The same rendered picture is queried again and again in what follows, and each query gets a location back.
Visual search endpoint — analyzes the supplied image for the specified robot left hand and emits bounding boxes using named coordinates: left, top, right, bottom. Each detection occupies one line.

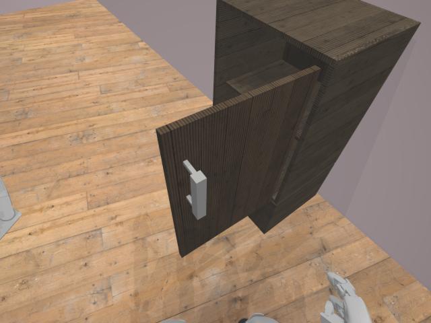
left=0, top=177, right=22, bottom=240

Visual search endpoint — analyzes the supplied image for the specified robot right hand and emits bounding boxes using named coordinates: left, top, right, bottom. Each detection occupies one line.
left=320, top=272, right=372, bottom=323

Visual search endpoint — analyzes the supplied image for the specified robot right shin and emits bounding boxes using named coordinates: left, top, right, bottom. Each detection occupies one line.
left=247, top=314, right=265, bottom=322

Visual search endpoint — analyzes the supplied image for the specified handle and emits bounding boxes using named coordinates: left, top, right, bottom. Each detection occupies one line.
left=183, top=160, right=207, bottom=220

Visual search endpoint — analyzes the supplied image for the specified cupboard door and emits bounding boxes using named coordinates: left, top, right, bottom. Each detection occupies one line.
left=156, top=65, right=321, bottom=257

